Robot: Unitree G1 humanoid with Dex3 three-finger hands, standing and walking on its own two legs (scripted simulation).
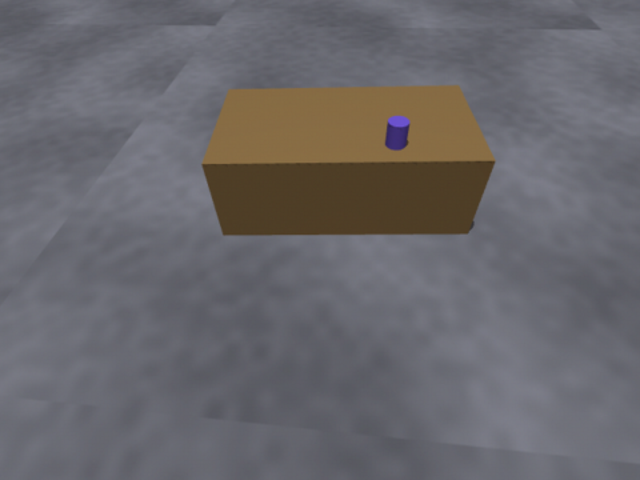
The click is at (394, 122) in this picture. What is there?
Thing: squat round
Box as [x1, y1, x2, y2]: [385, 116, 409, 149]
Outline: 392,116 388,119 385,144 387,147 391,149 401,149 405,146 409,120 403,116
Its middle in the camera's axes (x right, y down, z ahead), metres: +0.30 -0.39 +1.46
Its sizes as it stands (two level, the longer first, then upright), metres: 0.080 0.080 0.099
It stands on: a support 0.39 m high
